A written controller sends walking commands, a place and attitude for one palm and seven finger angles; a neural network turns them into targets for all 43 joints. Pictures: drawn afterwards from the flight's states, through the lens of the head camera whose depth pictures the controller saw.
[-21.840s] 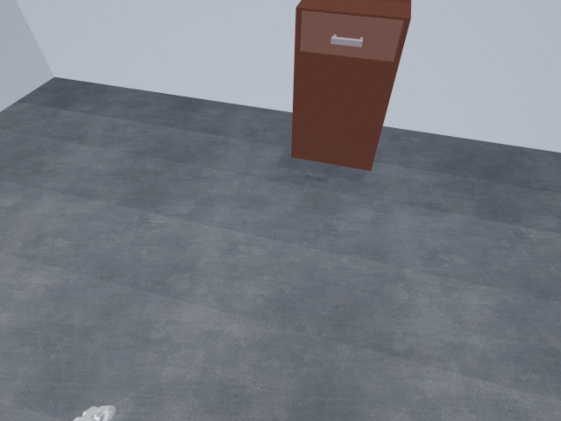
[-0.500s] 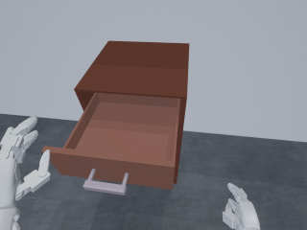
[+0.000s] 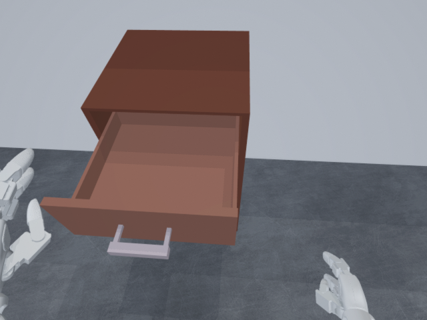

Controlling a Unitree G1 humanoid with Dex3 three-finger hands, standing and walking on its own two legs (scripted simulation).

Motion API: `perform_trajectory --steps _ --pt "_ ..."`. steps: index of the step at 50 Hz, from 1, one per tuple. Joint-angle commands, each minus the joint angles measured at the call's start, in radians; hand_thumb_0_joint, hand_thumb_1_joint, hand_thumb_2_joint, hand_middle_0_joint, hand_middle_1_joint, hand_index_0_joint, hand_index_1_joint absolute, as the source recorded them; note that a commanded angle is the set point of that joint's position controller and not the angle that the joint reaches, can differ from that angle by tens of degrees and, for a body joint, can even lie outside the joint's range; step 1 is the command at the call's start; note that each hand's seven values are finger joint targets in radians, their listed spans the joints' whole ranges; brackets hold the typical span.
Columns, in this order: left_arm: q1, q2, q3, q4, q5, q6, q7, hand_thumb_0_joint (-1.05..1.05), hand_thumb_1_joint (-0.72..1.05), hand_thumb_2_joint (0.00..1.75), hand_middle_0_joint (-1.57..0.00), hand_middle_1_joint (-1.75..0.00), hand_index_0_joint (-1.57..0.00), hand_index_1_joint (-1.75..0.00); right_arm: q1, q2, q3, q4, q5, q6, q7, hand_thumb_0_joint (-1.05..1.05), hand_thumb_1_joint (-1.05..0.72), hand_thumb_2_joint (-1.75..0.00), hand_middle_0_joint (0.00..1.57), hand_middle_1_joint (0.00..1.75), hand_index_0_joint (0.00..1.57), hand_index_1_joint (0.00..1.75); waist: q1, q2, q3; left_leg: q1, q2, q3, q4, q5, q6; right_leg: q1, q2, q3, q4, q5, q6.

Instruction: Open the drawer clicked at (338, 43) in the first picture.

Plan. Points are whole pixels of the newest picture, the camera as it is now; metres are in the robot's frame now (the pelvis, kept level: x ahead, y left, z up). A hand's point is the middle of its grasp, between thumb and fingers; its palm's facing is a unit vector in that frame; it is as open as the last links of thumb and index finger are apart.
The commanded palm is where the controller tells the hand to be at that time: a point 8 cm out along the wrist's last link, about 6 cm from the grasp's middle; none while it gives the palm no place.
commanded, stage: step back with the hand held close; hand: left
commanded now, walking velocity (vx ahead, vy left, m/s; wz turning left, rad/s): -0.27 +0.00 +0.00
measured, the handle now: (141, 240) +0.29 +0.18 -0.08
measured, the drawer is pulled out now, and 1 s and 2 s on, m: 0.29 0.29 0.29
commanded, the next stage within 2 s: stop stepping back and stand still in 1.18 s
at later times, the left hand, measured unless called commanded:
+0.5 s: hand (2, 299) +0.13 +0.24 +0.16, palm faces +0.36 -0.82 -0.44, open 7.4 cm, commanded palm +0.06 +0.29 +0.18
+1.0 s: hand out of the picture +0.07 +0.23 +0.15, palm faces +0.35 -0.82 -0.44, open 7.4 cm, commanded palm +0.00 +0.28 +0.18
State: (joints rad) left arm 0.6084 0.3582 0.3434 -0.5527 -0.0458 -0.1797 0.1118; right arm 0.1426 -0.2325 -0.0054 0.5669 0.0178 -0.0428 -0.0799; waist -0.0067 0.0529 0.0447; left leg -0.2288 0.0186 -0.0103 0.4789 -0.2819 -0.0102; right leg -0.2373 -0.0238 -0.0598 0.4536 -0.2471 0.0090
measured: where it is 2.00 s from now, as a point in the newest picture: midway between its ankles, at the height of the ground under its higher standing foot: outside the picture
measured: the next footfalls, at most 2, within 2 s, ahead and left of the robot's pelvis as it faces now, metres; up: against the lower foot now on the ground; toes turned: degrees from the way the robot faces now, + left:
left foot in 1.00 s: -0.08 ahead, +0.13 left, +0.00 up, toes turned +2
right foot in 1.26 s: -0.17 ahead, -0.14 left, +0.00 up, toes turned +3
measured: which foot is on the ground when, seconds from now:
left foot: down 0.00-0.82, up 0.84-0.98, down 1.00-1.00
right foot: down 0.00-1.00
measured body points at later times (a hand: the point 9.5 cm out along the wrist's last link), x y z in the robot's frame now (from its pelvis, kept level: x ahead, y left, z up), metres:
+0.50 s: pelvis -0.07 +0.01 -0.01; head -0.03 +0.02 +0.44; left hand +0.10 +0.29 +0.18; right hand +0.13 -0.22 -0.08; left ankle -0.02 +0.12 -0.74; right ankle -0.01 -0.12 -0.74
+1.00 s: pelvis -0.12 +0.00 -0.01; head -0.08 +0.01 +0.44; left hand +0.05 +0.27 +0.18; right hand +0.06 -0.24 -0.09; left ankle -0.13 +0.13 -0.74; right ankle -0.03 -0.12 -0.74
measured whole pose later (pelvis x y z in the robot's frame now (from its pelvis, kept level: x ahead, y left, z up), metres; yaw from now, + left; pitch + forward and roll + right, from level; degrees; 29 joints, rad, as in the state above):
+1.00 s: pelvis -0.12 +0.00 -0.01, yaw +2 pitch +3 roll +0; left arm 0.62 0.38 0.37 -0.64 -0.03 -0.22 0.16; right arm 0.16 -0.21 0.01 0.59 0.00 -0.06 -0.07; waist -0.03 -0.04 0.03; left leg -0.33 0.02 0.00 0.59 -0.35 0.00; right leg -0.45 -0.03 -0.04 0.54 -0.14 0.00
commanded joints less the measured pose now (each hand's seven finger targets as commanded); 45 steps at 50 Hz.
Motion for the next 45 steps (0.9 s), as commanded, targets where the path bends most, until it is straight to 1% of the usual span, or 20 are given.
perform_trajectory --steps 1,8,14,22,25,27,28,30,31,33,35,37,38,39,40,41,42,43,44,45 --pt "0.082 0.173 0.158 -0.224 -0.007 -0.066 0.028 0.0 0.9 0.9 -0.2 -0.3 -0.2 -0.3 -0.101 -0.091 -0.049 -0.183 0.005 -0.034 -0.005 0.0 -0.9 -0.9 0.2 0.3 0.2 0.3 0.008 -0.037 -0.238 0.02 0.077 -0.041 -0.008 0.504 0.034 0.125 -0.08 0.032 0.027 0.422 -0.018" --pt "0.093 0.189 0.17 -0.278 -0.012 -0.073 0.043 0.0 0.9 0.9 -0.2 -0.3 -0.2 -0.3 -0.099 -0.093 -0.054 -0.184 0.005 -0.047 -0.01 0.0 -0.9 -0.9 0.2 0.3 0.2 0.3 0.011 0.015 -0.23 -0.062 0.095 -0.073 -0.021 0.397 0.042 0.095 -0.073 0.04 0.06 0.312 -0.022" --pt "0.065 0.18 0.157 -0.295 -0.01 -0.087 0.054 0.0 0.9 0.9 -0.2 -0.3 -0.2 -0.3 -0.074 -0.094 -0.047 -0.177 0.001 -0.075 -0.009 0.0 -0.9 -0.9 0.2 0.3 0.2 0.3 0.006 0.019 -0.198 -0.162 0.092 -0.083 -0.029 0.176 0.052 0.069 -0.082 0.079 0.059 0.183 -0.026" --pt "0.014 0.18 0.148 -0.262 -0.002 -0.102 0.073 0.0 0.9 0.9 -0.2 -0.3 -0.2 -0.3 -0.062 -0.093 -0.042 -0.157 -0.003 -0.088 -0.005 0.0 -0.9 -0.9 0.2 0.3 0.2 0.3 -0.003 -0.083 -0.118 -0.159 0.037 -0.066 0.039 -0.131 0.042 -0.113 -0.135 0.168 -0.106 -0.142 -0.051" --pt "0.007 0.175 0.137 -0.286 0.003 -0.104 0.078 0.0 0.9 0.9 -0.2 -0.3 -0.2 -0.3 -0.065 -0.099 -0.038 -0.164 -0.002 -0.094 -0.008 0.0 -0.9 -0.9 0.2 0.3 0.2 0.3 -0.003 -0.015 -0.104 -0.181 0.069 -0.105 -0.034 -0.169 0.05 -0.115 -0.101 0.127 -0.061 -0.19 -0.039" --pt "0.019 0.175 0.15 -0.291 0.01 -0.108 0.084 0.0 0.9 0.9 -0.2 -0.3 -0.2 -0.3 -0.076 -0.101 -0.033 -0.176 -0.002 -0.1 -0.01 0.0 -0.9 -0.9 0.2 0.3 0.2 0.3 0.003 0.099 -0.102 -0.343 0.14 -0.17 -0.172 -0.23 0.077 0.031 -0.034 0.069 0.081 -0.158 -0.006" --pt "0.017 0.195 0.169 -0.293 0.016 -0.109 0.089 0.0 0.9 0.9 -0.2 -0.3 -0.2 -0.3 -0.085 -0.103 -0.035 -0.178 0.002 -0.106 -0.012 0.0 -0.9 -0.9 0.2 0.3 0.2 0.3 0.008 0.136 -0.115 -0.403 0.176 -0.205 -0.21 -0.195 0.094 0.104 -0.008 0.048 0.174 -0.072 0.001" --pt "0.03 0.184 0.164 -0.312 0.011 -0.116 0.078 0.0 0.9 0.9 -0.2 -0.3 -0.2 -0.3 -0.073 -0.095 -0.036 -0.179 -0.002 -0.119 -0.008 0.0 -0.9 -0.9 0.2 0.3 0.2 0.3 0.017 0.097 -0.173 -0.35 0.181 -0.186 -0.137 0.037 0.095 0.123 -0.009 0.051 0.21 0.075 0.0" --pt "0.038 0.188 0.175 -0.302 0.006 -0.12 0.074 0.0 0.9 0.9 -0.2 -0.3 -0.2 -0.3 -0.074 -0.095 -0.039 -0.173 -0.004 -0.125 -0.005 0.0 -0.9 -0.9 0.2 0.3 0.2 0.3 0.02 0.086 -0.19 -0.333 0.181 -0.174 -0.116 0.089 0.094 0.119 -0.016 0.059 0.214 0.085 -0.002" --pt "0.042 0.194 0.183 -0.295 0.007 -0.129 0.065 0.0 0.9 0.9 -0.2 -0.3 -0.2 -0.3 -0.074 -0.099 -0.042 -0.162 -0.012 -0.137 0.0 0.0 -0.9 -0.9 0.2 0.3 0.2 0.3 0.021 0.138 -0.168 -0.338 0.201 -0.179 -0.125 0.106 0.105 0.092 -0.009 0.06 0.241 0.021 -0.007" --pt "0.031 0.183 0.171 -0.316 -0.003 -0.129 0.059 0.0 0.9 0.9 -0.2 -0.3 -0.2 -0.3 -0.06 -0.098 -0.041 -0.145 -0.018 -0.142 0.008 0.0 -0.9 -0.9 0.2 0.3 0.2 0.3 0.021 0.096 -0.217 -0.267 0.214 -0.166 -0.072 0.274 0.102 0.081 -0.013 0.069 0.242 0.027 -0.008" --pt "0.032 0.182 0.175 -0.31 -0.009 -0.13 0.054 0.0 0.9 0.9 -0.2 -0.3 -0.2 -0.3 -0.066 -0.1 -0.042 -0.146 -0.013 -0.141 0.014 0.0 -0.9 -0.9 0.2 0.3 0.2 0.3 0.023 0.079 -0.206 -0.324 0.208 -0.149 -0.049 0.137 0.101 0.091 -0.029 0.09 0.226 -0.009 -0.016" --pt "0.032 0.197 0.191 -0.296 -0.008 -0.125 0.057 0.0 0.9 0.9 -0.2 -0.3 -0.2 -0.3 -0.067 -0.1 -0.045 -0.141 -0.01 -0.136 0.013 0.0 -0.9 -0.9 0.2 0.3 0.2 0.3 0.02 0.042 -0.193 -0.343 0.172 -0.122 -0.008 0.053 0.089 0.078 -0.054 0.134 0.174 0.031 -0.031" --pt "0.02 0.192 0.179 -0.293 -0.009 -0.125 0.056 0.0 0.9 0.9 -0.2 -0.3 -0.2 -0.3 -0.065 -0.089 -0.045 -0.146 -0.002 -0.132 0.015 0.0 -0.9 -0.9 0.2 0.3 0.2 0.3 0.012 -0.051 -0.176 -0.347 0.099 -0.08 0.08 -0.078 0.062 0.024 -0.117 0.235 0.061 0.023 -0.058" --pt "0.001 0.195 0.169 -0.286 -0.011 -0.126 0.055 0.0 0.9 0.9 -0.2 -0.3 -0.2 -0.3 -0.048 -0.084 -0.05 -0.138 0.003 -0.127 0.02 0.0 -0.9 -0.9 0.2 0.3 0.2 0.3 0.001 -0.177 -0.165 -0.283 0.001 -0.029 0.236 -0.189 0.022 -0.094 -0.226 0.387 -0.118 -0.086 -0.113" --pt "-0.012 0.213 0.172 -0.266 -0.013 -0.113 0.064 0.0 0.9 0.9 -0.2 -0.3 -0.2 -0.3 -0.044 -0.078 -0.055 -0.113 0.005 -0.112 0.023 0.0 -0.9 -0.9 0.2 0.3 0.2 0.3 0.007 -0.276 -0.172 -0.178 -0.06 0.007 0.481 -0.18 -0.006 -0.221 -0.352 0.487 -0.256 -0.215 -0.176" --pt "-0.013 0.204 0.161 -0.253 -0.009 -0.101 0.066 0.0 0.9 0.9 -0.2 -0.3 -0.2 -0.3 -0.071 -0.065 -0.053 -0.107 -0.009 -0.096 0.026 0.0 -0.9 -0.9 0.2 0.3 0.2 0.3 0.014 -0.293 -0.184 -0.166 -0.054 -0.01 0.665 -0.207 -0.006 -0.228 -0.391 0.463 -0.275 -0.169 -0.212" --pt "-0.018 0.209 0.18 -0.236 -0.002 -0.095 0.067 0.0 0.9 0.9 -0.2 -0.3 -0.2 -0.3 -0.082 -0.056 -0.043 -0.108 -0.018 -0.087 0.025 0.0 -0.9 -0.9 0.2 0.3 0.2 0.3 0.009 -0.279 -0.181 -0.184 -0.042 -0.033 0.696 -0.227 -0.007 -0.216 -0.373 0.432 -0.245 -0.055 -0.223" --pt "-0.004 0.182 0.163 -0.236 0.003 -0.095 0.065 0.0 0.9 0.9 -0.2 -0.3 -0.2 -0.3 -0.086 -0.031 -0.024 -0.116 -0.022 -0.079 0.02 0.0 -0.9 -0.9 0.2 0.3 0.2 0.3 -0.001 -0.263 -0.165 -0.172 -0.012 -0.046 0.589 -0.233 -0.006 -0.175 -0.319 0.298 -0.184 0.083 -0.191" --pt "0.017 0.175 0.167 -0.226 0.011 -0.095 0.068 0.0 0.9 0.9 -0.2 -0.3 -0.2 -0.3 -0.104 -0.027 -0.012 -0.124 -0.024 -0.072 0.012 0.0 -0.9 -0.9 0.2 0.3 0.2 0.3 0.002 -0.235 -0.145 -0.158 -0.008 -0.025 0.427 -0.232 -0.001 -0.144 -0.254 0.224 -0.137 0.175 -0.148"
